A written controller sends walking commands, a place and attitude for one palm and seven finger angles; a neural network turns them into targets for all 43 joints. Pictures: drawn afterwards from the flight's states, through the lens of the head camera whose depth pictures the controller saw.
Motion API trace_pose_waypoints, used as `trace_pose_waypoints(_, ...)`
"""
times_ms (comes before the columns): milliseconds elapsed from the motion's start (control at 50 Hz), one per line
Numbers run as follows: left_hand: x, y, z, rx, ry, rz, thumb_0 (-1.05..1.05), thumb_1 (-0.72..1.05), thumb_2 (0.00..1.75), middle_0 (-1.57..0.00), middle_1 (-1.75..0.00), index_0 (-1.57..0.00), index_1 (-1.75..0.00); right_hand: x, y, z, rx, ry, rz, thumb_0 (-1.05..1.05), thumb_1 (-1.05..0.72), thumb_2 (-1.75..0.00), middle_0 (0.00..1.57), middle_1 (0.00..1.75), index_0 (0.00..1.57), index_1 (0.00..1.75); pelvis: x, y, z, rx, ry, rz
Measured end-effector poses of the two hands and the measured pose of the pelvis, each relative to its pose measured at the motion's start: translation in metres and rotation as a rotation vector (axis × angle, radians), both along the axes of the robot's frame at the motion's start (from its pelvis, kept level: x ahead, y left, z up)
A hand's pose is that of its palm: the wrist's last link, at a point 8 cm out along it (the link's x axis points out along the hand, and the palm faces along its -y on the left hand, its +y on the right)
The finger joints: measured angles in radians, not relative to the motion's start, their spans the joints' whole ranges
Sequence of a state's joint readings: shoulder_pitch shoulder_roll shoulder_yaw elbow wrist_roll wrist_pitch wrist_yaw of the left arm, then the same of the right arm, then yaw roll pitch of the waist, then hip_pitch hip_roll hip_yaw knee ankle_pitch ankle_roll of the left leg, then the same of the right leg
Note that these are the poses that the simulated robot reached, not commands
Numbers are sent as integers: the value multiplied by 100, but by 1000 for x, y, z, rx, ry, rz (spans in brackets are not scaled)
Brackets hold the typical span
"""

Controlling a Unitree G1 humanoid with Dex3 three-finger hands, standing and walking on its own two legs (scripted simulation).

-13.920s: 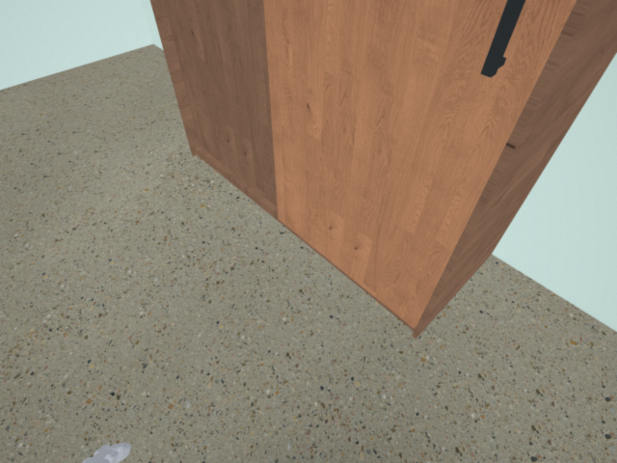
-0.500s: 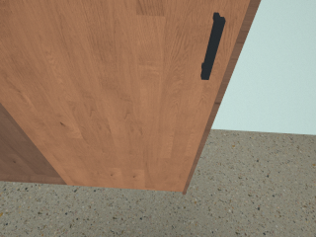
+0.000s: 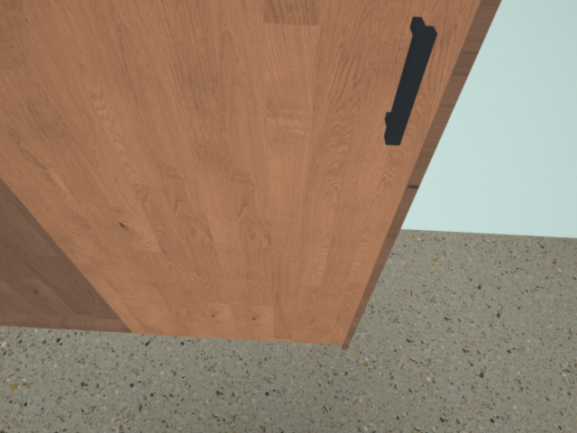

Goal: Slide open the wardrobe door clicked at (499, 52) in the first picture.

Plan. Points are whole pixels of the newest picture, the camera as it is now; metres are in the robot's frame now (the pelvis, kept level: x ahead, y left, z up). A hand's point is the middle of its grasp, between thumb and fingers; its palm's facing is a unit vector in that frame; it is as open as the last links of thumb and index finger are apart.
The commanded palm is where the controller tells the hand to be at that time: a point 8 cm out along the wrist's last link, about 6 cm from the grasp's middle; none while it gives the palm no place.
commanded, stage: look again from close up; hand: right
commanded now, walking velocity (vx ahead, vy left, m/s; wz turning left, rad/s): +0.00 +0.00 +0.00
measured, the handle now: (404, 84) +0.47 -0.11 +0.25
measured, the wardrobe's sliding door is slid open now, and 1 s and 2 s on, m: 0.00 0.00 0.00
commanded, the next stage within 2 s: raise the hand with hooked fingers in 1.22 s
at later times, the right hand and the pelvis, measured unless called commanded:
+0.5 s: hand out of the picture +0.01 -0.14 -0.17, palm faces +0.01 +0.98 -0.20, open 7.4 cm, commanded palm none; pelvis +0.01 +0.04 +0.00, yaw -1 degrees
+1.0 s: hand out of the picture +0.02 -0.12 -0.17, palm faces +0.03 +0.98 -0.21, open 7.4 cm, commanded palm none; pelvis +0.01 +0.06 +0.00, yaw -1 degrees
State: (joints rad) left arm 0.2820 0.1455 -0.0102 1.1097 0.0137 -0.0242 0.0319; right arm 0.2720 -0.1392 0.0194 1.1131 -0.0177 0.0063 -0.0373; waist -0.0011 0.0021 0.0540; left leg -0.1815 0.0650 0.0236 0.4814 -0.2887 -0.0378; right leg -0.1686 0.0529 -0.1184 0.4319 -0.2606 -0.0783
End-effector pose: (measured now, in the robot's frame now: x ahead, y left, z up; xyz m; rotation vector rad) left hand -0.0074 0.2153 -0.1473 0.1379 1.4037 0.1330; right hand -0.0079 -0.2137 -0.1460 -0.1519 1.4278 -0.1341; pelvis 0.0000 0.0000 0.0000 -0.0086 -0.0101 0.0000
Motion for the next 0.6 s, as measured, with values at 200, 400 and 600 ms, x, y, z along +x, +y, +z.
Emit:
trace_pose_waypoints(200,13,19,1,10,-13,-12,1,92,90,-19,-30,-20,-30,-2,18,1,5,8,-10,1,-91,-90,20,30,20,30,4,15,1,-2,2,-4)
trace_pose_waypoints(400,19,35,1,9,-14,-20,1,92,90,-19,-30,-20,-30,6,27,3,-10,-13,-9,1,-91,-90,20,30,20,30,7,30,2,-5,3,-9)
trace_pose_waypoints(600,24,48,1,8,-17,-26,1,92,90,-19,-30,-20,-30,18,32,6,-25,-47,-5,1,-91,-90,20,30,20,30,8,43,3,-6,2,-13)
